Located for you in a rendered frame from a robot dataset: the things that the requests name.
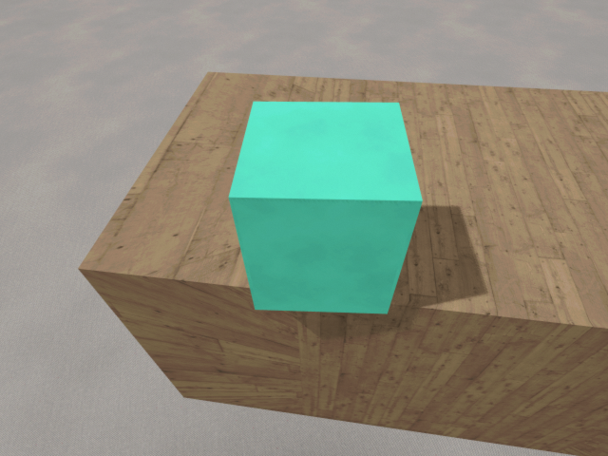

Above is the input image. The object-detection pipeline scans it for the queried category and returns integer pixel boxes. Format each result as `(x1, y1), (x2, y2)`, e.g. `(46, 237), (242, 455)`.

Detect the pedestal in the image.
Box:
(78, 72), (608, 456)

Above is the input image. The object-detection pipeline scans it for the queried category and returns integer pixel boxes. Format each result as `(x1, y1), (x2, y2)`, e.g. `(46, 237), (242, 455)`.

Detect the carton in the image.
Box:
(229, 102), (423, 314)

